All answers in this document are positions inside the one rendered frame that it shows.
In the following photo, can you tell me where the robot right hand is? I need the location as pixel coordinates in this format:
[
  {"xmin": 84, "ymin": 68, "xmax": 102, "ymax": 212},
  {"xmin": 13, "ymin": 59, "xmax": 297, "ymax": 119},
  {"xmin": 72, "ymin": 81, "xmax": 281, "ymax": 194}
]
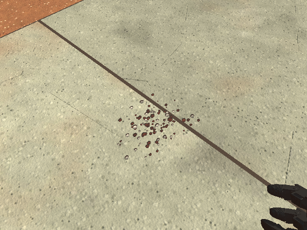
[{"xmin": 261, "ymin": 184, "xmax": 307, "ymax": 230}]

